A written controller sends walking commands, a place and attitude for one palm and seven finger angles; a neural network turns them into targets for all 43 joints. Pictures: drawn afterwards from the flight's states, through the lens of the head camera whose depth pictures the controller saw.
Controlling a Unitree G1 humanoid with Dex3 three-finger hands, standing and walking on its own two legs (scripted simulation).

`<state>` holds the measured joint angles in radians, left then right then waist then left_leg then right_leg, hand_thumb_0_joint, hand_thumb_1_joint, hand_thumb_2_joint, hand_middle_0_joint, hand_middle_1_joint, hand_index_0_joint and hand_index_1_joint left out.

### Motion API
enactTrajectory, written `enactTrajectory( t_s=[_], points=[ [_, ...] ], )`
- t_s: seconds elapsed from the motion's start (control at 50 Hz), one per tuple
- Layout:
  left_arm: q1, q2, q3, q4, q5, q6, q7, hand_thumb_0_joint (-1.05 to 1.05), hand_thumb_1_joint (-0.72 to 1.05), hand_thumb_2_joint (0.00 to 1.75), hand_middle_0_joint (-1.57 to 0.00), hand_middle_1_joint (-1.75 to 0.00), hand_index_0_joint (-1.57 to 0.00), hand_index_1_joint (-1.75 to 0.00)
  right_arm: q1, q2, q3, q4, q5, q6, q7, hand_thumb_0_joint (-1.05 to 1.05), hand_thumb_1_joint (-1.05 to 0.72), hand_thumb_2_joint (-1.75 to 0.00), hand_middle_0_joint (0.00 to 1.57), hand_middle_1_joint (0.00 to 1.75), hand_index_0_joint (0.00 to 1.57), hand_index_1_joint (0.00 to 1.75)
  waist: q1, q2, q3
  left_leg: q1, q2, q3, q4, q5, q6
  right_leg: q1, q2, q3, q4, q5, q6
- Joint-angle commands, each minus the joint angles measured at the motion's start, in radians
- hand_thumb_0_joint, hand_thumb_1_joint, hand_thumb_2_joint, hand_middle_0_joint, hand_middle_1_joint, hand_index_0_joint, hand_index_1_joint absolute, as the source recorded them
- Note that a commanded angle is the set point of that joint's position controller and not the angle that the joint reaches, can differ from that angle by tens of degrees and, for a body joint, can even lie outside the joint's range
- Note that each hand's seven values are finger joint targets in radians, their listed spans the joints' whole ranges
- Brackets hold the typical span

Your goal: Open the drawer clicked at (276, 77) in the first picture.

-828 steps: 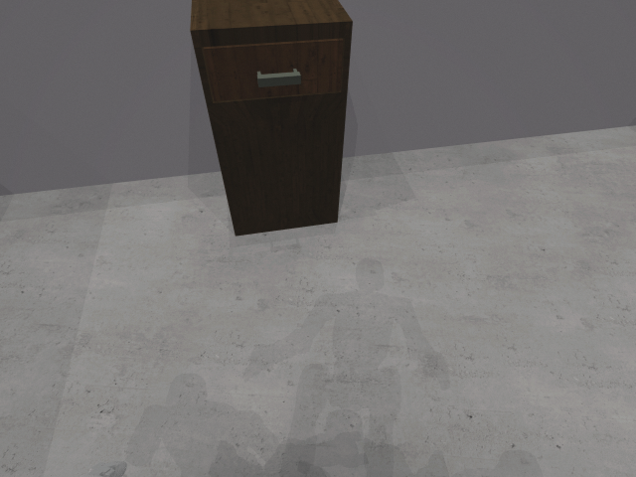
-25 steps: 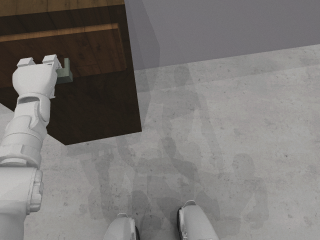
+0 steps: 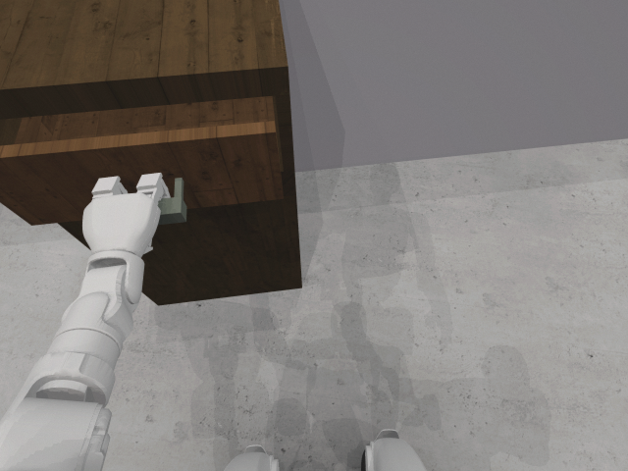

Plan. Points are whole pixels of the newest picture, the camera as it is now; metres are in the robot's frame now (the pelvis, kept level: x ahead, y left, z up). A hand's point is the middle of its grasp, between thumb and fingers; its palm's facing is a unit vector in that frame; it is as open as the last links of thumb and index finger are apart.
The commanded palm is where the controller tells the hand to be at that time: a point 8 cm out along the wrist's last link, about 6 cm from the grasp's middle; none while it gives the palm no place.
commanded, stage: pull the drawer open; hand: left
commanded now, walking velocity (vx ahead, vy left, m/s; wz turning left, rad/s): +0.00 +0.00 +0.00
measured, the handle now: (139, 201) +0.47 +0.25 -0.01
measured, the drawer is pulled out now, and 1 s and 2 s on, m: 0.06 0.19 0.30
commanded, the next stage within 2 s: none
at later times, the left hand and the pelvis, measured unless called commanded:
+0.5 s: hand (137, 278) +0.36 +0.24 -0.03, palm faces -0.05 -0.02 -1.00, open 5.9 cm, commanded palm +0.33 +0.23 +0.02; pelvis -0.01 -0.01 +0.01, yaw +0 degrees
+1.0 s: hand (134, 329) +0.29 +0.23 -0.03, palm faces -0.04 -0.02 -1.00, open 5.9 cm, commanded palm +0.26 +0.22 +0.02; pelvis -0.02 -0.02 +0.01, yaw +1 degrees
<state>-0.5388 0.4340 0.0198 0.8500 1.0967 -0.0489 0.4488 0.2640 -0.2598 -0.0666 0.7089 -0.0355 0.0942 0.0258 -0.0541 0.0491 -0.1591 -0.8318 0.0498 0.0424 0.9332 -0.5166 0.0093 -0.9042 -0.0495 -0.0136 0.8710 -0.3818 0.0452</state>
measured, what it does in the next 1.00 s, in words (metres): stands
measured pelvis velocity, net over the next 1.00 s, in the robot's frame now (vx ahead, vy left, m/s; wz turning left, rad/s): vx -0.02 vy -0.02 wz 0.01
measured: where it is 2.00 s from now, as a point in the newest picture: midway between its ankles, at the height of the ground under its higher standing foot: outside the picture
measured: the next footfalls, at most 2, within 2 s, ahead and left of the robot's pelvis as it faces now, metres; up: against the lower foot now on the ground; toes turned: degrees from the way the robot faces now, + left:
none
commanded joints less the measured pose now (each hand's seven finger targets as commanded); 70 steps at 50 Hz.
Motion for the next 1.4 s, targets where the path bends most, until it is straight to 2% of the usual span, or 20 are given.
enactTrajectory(
  t_s=[0.0, 0.14, 0.16, 0.22, 0.26, 0.3, 0.34, 0.36, 0.44, 0.52, 0.58, 0.76, 0.84, 0.86, 1.08, 1.16, 1.2, 1.24, 1.3, 1.38],
  points=[
    [-0.103, 0.172, 0.049, -0.136, -0.008, 0.025, 0.029, 0.0, 0.9, 0.9, -0.4, -1.35, -0.4, -1.35, 0.145, -0.154, -0.06, -0.055, 0.0, -0.017, -0.013, 0.0, -0.9, -0.9, 0.2, 0.3, 0.2, 0.3, 0.013, -0.006, -0.425, 0.246, -0.038, -0.015, -0.08, 0.747, 0.01, 0.361, 0.072, -0.038, -0.023, 0.528, -0.074],
    [-0.09, 0.151, 0.038, -0.193, -0.008, 0.028, 0.043, 0.0, 0.9, 0.9, -0.4, -1.35, -0.4, -1.35, 0.114, -0.151, -0.059, -0.06, 0.0, -0.028, -0.021, 0.0, -0.9, -0.9, 0.2, 0.3, 0.2, 0.3, 0.008, -0.011, -0.396, 0.251, -0.043, -0.012, -0.096, 0.67, 0.009, 0.361, 0.073, -0.041, -0.037, 0.488, -0.074],
    [-0.027, 0.148, 0.044, -0.172, -0.006, 0.035, 0.044, 0.0, 0.9, 0.9, -0.4, -1.35, -0.4, -1.35, 0.109, -0.148, -0.059, -0.058, 0.0, -0.029, -0.022, 0.0, -0.9, -0.9, 0.2, 0.3, 0.2, 0.3, 0.023, -0.005, -0.39, 0.254, -0.044, -0.01, -0.098, 0.687, 0.007, 0.367, 0.073, -0.041, -0.036, 0.492, -0.077],
    [-0.052, 0.148, 0.043, -0.198, -0.005, 0.037, 0.051, 0.0, 0.9, 0.9, -0.4, -1.35, -0.4, -1.35, 0.096, -0.15, -0.056, -0.058, -0.001, -0.033, -0.025, 0.0, -0.9, -0.9, 0.2, 0.3, 0.2, 0.3, 0.017, -0.007, -0.381, 0.254, -0.044, -0.016, -0.102, 0.671, 0.006, 0.363, 0.075, -0.043, -0.037, 0.48, -0.079],
    [0.019, 0.147, 0.051, -0.199, -0.008, 0.042, 0.053, 0.0, 0.9, 0.9, -0.4, -1.35, -0.4, -1.35, 0.088, -0.146, -0.055, -0.064, 0.002, -0.035, -0.024, 0.0, -0.9, -0.9, 0.2, 0.3, 0.2, 0.3, 0.035, -0.015, -0.375, 0.252, -0.047, -0.009, -0.109, 0.665, 0.006, 0.383, 0.074, -0.042, -0.041, 0.484, -0.079],
    [0.007, 0.106, 0.016, -0.215, -0.012, 0.043, 0.052, 0.0, 0.9, 0.9, -0.4, -1.35, -0.4, -1.35, 0.08, -0.143, -0.055, -0.071, 0.005, -0.041, -0.025, 0.0, -0.9, -0.9, 0.2, 0.3, 0.2, 0.3, 0.021, -0.013, -0.354, 0.255, -0.048, -0.006, -0.115, 0.629, 0.004, 0.368, 0.074, -0.045, -0.052, 0.461, -0.078],
    [-0.005, 0.152, 0.05, -0.215, -0.01, 0.039, 0.054, 0.0, 0.9, 0.9, -0.4, -1.35, -0.4, -1.35, 0.072, -0.148, -0.052, -0.066, 0.002, -0.044, -0.031, 0.0, -0.9, -0.9, 0.2, 0.3, 0.2, 0.3, 0.028, -0.026, -0.353, 0.236, -0.051, -0.005, -0.117, 0.592, 0.007, 0.381, 0.073, -0.041, -0.046, 0.453, -0.078],
    [0.047, 0.161, 0.066, -0.221, -0.009, 0.039, 0.055, 0.0, 0.9, 0.9, -0.4, -1.35, -0.4, -1.35, 0.067, -0.144, -0.052, -0.072, 0.002, -0.046, -0.031, 0.0, -0.9, -0.9, 0.2, 0.3, 0.2, 0.3, 0.047, -0.025, -0.375, 0.236, -0.054, -0.001, -0.12, 0.597, 0.008, 0.403, 0.073, -0.037, -0.044, 0.463, -0.079],
    [0.051, 0.095, 0.017, -0.255, -0.005, 0.037, 0.064, 0.0, 0.9, 0.9, -0.4, -1.35, -0.4, -1.35, 0.051, -0.139, -0.054, -0.082, 0.007, -0.056, -0.033, 0.0, -0.9, -0.9, 0.2, 0.3, 0.2, 0.3, 0.029, -0.014, -0.343, 0.261, -0.049, -0.007, -0.122, 0.587, 0.004, 0.359, 0.075, -0.046, -0.052, 0.422, -0.08],
    [0.084, 0.114, 0.038, -0.278, -0.004, 0.043, 0.074, 0.0, 0.9, 0.9, -0.4, -1.35, -0.4, -1.35, 0.033, -0.141, -0.053, -0.085, 0.006, -0.065, -0.037, 0.0, -0.9, -0.9, 0.2, 0.3, 0.2, 0.3, 0.04, -0.023, -0.353, 0.258, -0.053, -0.009, -0.127, 0.565, 0.004, 0.378, 0.075, -0.043, -0.052, 0.417, -0.083],
    [0.134, 0.067, 0.002, -0.31, -0.006, 0.048, 0.08, 0.0, 0.9, 0.9, -0.4, -1.35, -0.4, -1.35, 0.02, -0.132, -0.051, -0.096, 0.008, -0.074, -0.038, 0.0, -0.9, -0.9, 0.2, 0.3, 0.2, 0.3, 0.038, -0.027, -0.337, 0.266, -0.054, -0.003, -0.128, 0.571, 0.003, 0.379, 0.075, -0.046, -0.057, 0.426, -0.08],
    [0.237, 0.049, 0.0, -0.383, -0.003, 0.065, 0.094, 0.0, 0.9, 0.9, -0.4, -1.35, -0.4, -1.35, -0.019, -0.123, -0.048, -0.113, 0.009, -0.093, -0.043, 0.0, -0.9, -0.9, 0.2, 0.3, 0.2, 0.3, 0.055, -0.023, -0.319, 0.289, -0.057, -0.004, -0.143, 0.552, 0.0, 0.391, 0.074, -0.048, -0.066, 0.404, -0.082],
    [0.213, 0.022, -0.029, -0.42, 0.002, 0.068, 0.1, 0.0, 0.9, 0.9, -0.4, -1.35, -0.4, -1.35, -0.034, -0.12, -0.045, -0.119, 0.008, -0.102, -0.047, 0.0, -0.9, -0.9, 0.2, 0.3, 0.2, 0.3, 0.039, -0.033, -0.295, 0.293, -0.056, -0.006, -0.143, 0.519, 0.002, 0.372, 0.074, -0.049, -0.074, 0.382, -0.081],
    [0.253, 0.044, -0.002, -0.424, 0.003, 0.07, 0.102, 0.0, 0.9, 0.9, -0.4, -1.35, -0.4, -1.35, -0.036, -0.12, -0.047, -0.119, 0.006, -0.104, -0.048, 0.0, -0.9, -0.9, 0.2, 0.3, 0.2, 0.3, 0.055, -0.037, -0.309, 0.293, -0.058, -0.004, -0.145, 0.518, 0.0, 0.389, 0.074, -0.048, -0.071, 0.386, -0.081],
    [0.391, 0.022, -0.006, -0.526, 0.001, 0.072, 0.112, 0.0, 0.9, 0.9, -0.4, -1.35, -0.4, -1.35, -0.087, -0.108, -0.035, -0.151, 0.003, -0.122, -0.051, 0.0, -0.9, -0.9, 0.2, 0.3, 0.2, 0.3, 0.066, -0.04, -0.275, 0.285, -0.069, 0.003, -0.149, 0.457, 0.002, 0.404, 0.072, -0.045, -0.078, 0.374, -0.082],
    [0.48, 0.053, 0.035, -0.563, 0.003, 0.074, 0.12, 0.0, 0.9, 0.9, -0.4, -1.35, -0.4, -1.35, -0.106, -0.106, -0.034, -0.156, 0.0, -0.124, -0.052, 0.0, -0.9, -0.9, 0.2, 0.3, 0.2, 0.3, 0.088, -0.038, -0.282, 0.286, -0.072, 0.006, -0.145, 0.469, 0.0, 0.423, 0.072, -0.039, -0.07, 0.395, -0.084],
    [0.533, 0.0, -0.004, -0.588, -0.004, 0.077, 0.12, 0.0, 0.9, 0.9, -0.4, -1.35, -0.4, -1.35, -0.111, -0.1, -0.034, -0.165, 0.001, -0.129, -0.048, 0.0, -0.9, -0.9, 0.2, 0.3, 0.2, 0.3, 0.078, -0.044, -0.26, 0.291, -0.069, 0.005, -0.146, 0.487, -0.002, 0.415, 0.072, -0.045, -0.073, 0.405, -0.081],
    [0.553, 0.039, 0.033, -0.628, -0.004, 0.077, 0.124, 0.0, 0.9, 0.9, -0.4, -1.35, -0.4, -1.35, -0.121, -0.103, -0.033, -0.17, -0.001, -0.128, -0.047, 0.0, -0.9, -0.9, 0.2, 0.3, 0.2, 0.3, 0.087, -0.027, -0.274, 0.298, -0.068, 0.005, -0.143, 0.492, -0.002, 0.423, 0.071, -0.039, -0.068, 0.411, -0.082],
    [0.609, 0.029, 0.035, -0.632, -0.003, 0.081, 0.129, 0.0, 0.9, 0.9, -0.4, -1.35, -0.4, -1.35, -0.136, -0.099, -0.031, -0.171, -0.002, -0.131, -0.048, 0.0, -0.9, -0.9, 0.2, 0.3, 0.2, 0.3, 0.088, -0.062, -0.235, 0.274, -0.072, 0.007, -0.143, 0.452, -0.003, 0.416, 0.072, -0.041, -0.07, 0.394, -0.081],
    [0.66, 0.029, 0.042, -0.676, 0.0, 0.083, 0.141, 0.0, 0.9, 0.9, -0.4, -1.35, -0.4, -1.35, -0.152, -0.095, -0.029, -0.178, -0.005, -0.135, -0.048, 0.0, -0.9, -0.9, 0.2, 0.3, 0.2, 0.3, 0.093, -0.045, -0.24, 0.279, -0.073, 0.008, -0.139, 0.435, -0.003, 0.412, 0.072, -0.037, -0.068, 0.381, -0.082]
  ],
)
